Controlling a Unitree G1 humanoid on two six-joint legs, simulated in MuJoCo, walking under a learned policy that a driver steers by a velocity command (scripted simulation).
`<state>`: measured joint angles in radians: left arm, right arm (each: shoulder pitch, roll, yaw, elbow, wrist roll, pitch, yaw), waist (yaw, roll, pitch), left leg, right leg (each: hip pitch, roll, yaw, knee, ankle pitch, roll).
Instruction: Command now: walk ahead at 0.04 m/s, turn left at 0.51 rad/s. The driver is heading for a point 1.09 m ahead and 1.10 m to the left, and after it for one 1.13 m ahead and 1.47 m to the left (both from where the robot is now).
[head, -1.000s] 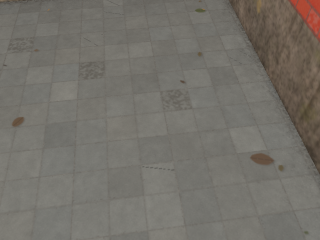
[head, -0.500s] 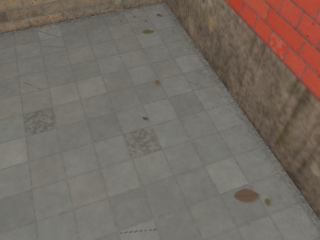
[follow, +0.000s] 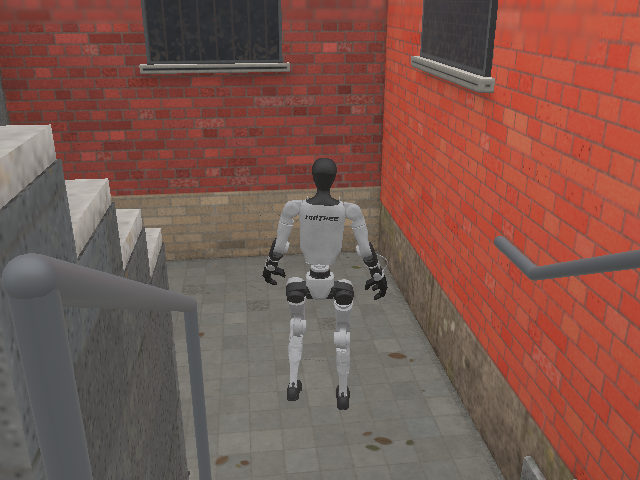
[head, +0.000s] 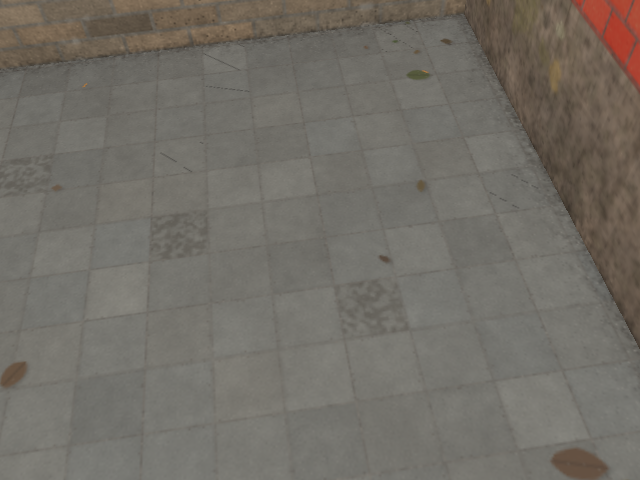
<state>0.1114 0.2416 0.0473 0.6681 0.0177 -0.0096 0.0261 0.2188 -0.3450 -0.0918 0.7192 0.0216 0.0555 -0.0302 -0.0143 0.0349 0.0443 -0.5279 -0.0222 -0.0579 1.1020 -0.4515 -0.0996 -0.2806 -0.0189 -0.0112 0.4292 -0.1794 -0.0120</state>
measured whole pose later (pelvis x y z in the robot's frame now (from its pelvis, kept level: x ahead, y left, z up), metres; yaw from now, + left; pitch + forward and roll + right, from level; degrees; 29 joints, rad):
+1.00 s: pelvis -0.01 +0.02 +0.00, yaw +35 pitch +1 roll +1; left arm 0.14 0.25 0.04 0.70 0.01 0.01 0.03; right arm 0.25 -0.37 -0.11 0.65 0.03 0.08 -0.03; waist -0.01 0.05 0.06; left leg -0.50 -0.04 -0.10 1.11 -0.39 -0.12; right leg -0.19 -0.02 -0.03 0.42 -0.24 -0.02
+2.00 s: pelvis +0.06 +0.14 +0.01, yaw +57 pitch +0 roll +1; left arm 0.36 0.27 0.02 0.85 -0.01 -0.08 -0.01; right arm 0.26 -0.32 -0.05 0.71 0.01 -0.05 0.01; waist 0.04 0.04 0.01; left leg -0.52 0.03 -0.03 0.97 -0.25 -0.01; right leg -0.05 0.02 0.03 0.28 -0.24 -0.04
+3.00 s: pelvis +0.42 +0.54 +0.00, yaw +29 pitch +1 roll +1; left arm 0.30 0.29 0.06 0.66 -0.01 -0.05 -0.02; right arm 0.13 -0.32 -0.05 0.72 -0.01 -0.10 0.01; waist 0.03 0.03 0.07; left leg -0.58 0.10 -0.07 1.05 -0.28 -0.03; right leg -0.25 0.10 0.05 0.40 -0.16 -0.11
